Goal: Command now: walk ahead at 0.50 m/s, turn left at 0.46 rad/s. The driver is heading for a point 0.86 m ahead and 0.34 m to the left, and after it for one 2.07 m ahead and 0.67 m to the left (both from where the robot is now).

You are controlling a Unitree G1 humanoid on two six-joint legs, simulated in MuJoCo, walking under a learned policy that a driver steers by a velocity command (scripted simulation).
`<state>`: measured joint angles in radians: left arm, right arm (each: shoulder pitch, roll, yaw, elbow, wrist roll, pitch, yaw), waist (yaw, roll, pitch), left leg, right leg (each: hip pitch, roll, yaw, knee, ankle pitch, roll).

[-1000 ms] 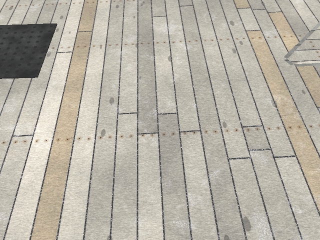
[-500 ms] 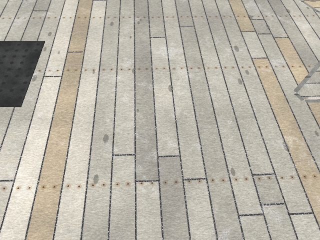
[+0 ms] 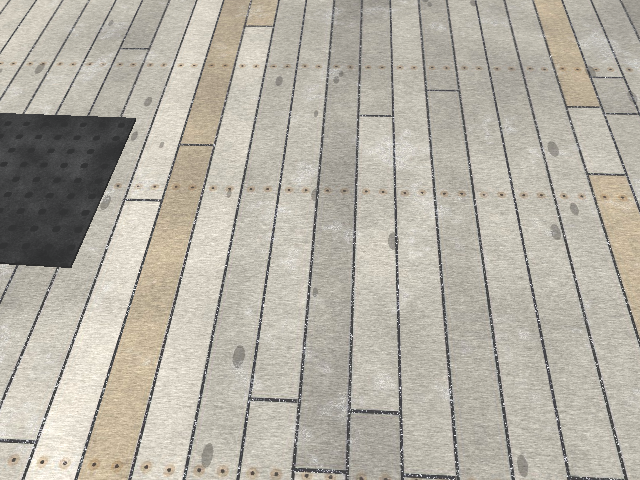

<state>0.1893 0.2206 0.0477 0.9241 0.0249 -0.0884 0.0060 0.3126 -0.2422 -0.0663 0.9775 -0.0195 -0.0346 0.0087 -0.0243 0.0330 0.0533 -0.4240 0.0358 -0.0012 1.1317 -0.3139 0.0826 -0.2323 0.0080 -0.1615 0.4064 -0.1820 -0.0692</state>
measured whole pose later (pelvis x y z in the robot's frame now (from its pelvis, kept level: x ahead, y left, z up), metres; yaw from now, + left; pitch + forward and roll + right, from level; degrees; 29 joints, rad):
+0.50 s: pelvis +0.25 +0.07 -0.01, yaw +18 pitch +0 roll +0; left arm 0.25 0.23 0.05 0.89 0.02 -0.07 0.00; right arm 0.17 -0.26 -0.08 0.87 -0.02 -0.01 0.01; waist 0.01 -0.01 0.08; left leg -0.32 -0.11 0.07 0.51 -0.19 0.15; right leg -0.37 -0.09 -0.04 1.25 -0.35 0.00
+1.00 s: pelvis +0.52 +0.13 -0.01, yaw +35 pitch +1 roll +0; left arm 0.08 0.26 0.03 0.72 0.04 -0.06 0.01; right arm 0.39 -0.30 -0.08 0.86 -0.01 -0.04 0.00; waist -0.07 0.02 0.05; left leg -0.23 -0.11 -0.12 1.05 -0.44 0.09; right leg -0.41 0.01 -0.04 0.56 -0.17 -0.03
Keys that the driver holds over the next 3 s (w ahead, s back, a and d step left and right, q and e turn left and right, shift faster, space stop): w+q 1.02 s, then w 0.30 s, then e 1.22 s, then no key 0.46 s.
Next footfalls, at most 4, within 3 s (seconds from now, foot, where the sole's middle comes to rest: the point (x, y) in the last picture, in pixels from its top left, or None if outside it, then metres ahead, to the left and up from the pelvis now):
0.38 left None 0.32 0.13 -0.78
0.92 right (292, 388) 0.68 0.10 -0.78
1.40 left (148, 380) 0.71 0.43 -0.78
1.90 right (221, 326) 0.85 0.28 -0.78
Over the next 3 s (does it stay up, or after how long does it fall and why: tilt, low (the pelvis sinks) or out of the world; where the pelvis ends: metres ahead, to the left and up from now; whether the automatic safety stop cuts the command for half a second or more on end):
stays up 0.71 0.32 0.00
